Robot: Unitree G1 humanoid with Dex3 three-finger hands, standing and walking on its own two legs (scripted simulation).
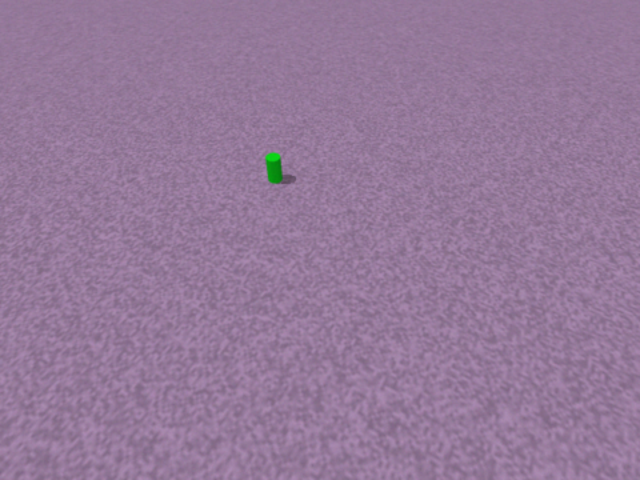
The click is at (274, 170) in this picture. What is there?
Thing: squat round
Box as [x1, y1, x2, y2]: [266, 153, 281, 182]
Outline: 269,153 266,155 268,179 271,182 278,182 281,180 280,158 277,153
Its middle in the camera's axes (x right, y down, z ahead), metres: -0.22 -0.38 +1.94
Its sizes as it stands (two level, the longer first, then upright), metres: 0.073 0.073 0.136
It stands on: the floor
